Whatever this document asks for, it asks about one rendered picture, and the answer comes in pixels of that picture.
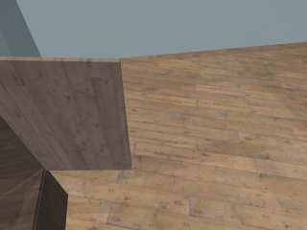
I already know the cupboard door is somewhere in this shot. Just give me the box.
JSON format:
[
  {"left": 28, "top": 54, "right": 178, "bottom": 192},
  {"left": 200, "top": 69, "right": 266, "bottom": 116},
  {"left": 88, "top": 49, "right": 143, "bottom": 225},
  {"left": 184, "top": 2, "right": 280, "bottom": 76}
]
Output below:
[{"left": 0, "top": 57, "right": 132, "bottom": 171}]

